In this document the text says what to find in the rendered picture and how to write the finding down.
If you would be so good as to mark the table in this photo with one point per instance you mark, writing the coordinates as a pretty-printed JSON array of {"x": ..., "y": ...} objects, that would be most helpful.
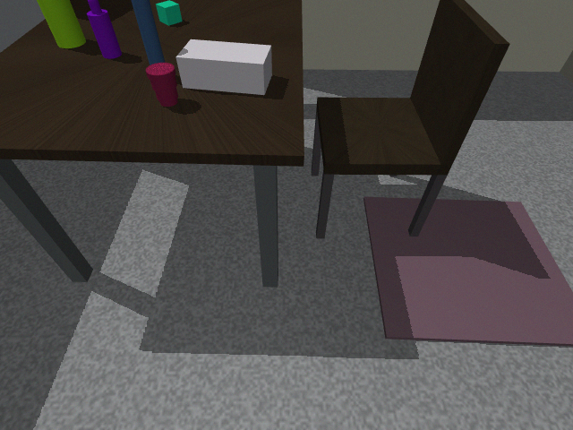
[{"x": 74, "y": 104}]

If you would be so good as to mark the chair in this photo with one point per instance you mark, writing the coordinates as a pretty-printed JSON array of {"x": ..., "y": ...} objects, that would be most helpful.
[{"x": 420, "y": 135}]

